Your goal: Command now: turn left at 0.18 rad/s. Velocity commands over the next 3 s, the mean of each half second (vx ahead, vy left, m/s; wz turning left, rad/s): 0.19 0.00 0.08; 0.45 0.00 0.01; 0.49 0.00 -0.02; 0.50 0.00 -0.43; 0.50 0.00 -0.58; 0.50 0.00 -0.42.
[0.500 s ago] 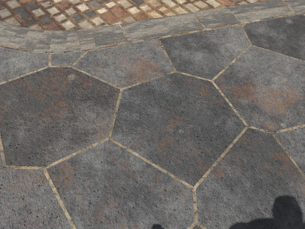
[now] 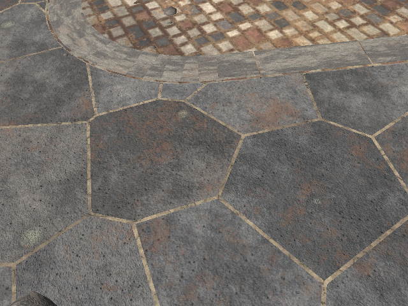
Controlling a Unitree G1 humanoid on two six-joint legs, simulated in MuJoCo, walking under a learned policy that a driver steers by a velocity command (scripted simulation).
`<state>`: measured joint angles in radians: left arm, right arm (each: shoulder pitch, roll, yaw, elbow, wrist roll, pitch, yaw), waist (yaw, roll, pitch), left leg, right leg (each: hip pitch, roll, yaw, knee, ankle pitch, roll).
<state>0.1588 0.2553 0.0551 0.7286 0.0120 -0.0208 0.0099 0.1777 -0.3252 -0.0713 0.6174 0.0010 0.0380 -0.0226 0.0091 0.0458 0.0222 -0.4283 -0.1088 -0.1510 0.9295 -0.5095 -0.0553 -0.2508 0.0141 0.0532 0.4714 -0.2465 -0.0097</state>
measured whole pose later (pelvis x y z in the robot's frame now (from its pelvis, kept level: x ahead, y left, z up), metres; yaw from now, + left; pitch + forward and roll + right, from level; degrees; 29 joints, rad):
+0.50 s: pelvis +0.06 -0.01 -0.01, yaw +1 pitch +1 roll +0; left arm 0.22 0.29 0.06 0.75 -0.01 -0.09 -0.04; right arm 0.39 -0.29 -0.06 0.72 0.02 -0.02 -0.01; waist -0.02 0.04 -0.01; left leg -0.22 0.01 -0.09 0.75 -0.47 0.00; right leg -0.29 0.02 -0.05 0.58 -0.30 -0.05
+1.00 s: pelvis +0.31 +0.04 -0.02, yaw +0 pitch +2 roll +0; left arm 0.40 0.30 0.04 0.85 -0.02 -0.05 0.00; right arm 0.08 -0.28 -0.04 0.62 0.01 -0.09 0.04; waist 0.06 0.00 0.06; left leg -0.48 -0.03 0.05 0.59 -0.14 0.06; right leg -0.15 0.00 0.07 1.00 -0.50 -0.03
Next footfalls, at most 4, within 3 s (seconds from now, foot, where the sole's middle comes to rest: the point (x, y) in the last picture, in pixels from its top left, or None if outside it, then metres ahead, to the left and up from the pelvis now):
0.18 left None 0.02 0.15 -0.78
0.46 right None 0.10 -0.10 -0.78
0.92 left None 0.45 0.14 -0.78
1.48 right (252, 227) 0.76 -0.09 -0.78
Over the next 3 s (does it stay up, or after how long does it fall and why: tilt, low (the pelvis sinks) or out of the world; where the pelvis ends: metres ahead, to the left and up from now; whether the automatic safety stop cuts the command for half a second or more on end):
stays up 1.35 -0.27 -0.02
